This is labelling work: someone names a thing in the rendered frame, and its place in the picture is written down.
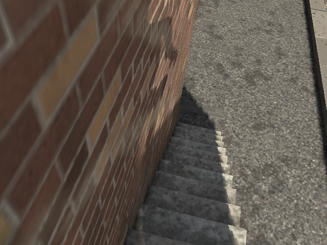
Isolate stairs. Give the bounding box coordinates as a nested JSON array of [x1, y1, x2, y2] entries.
[[124, 122, 247, 245]]

